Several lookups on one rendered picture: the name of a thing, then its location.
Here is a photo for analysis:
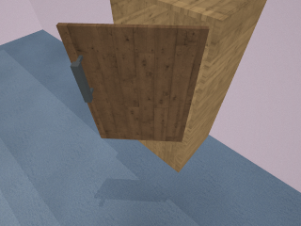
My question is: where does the handle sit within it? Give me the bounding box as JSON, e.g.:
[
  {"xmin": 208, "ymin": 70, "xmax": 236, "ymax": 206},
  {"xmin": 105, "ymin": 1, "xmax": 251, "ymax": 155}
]
[{"xmin": 70, "ymin": 55, "xmax": 94, "ymax": 103}]

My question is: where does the cupboard door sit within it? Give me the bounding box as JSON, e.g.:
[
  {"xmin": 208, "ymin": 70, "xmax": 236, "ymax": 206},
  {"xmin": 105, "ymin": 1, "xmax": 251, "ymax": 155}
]
[{"xmin": 56, "ymin": 23, "xmax": 210, "ymax": 142}]

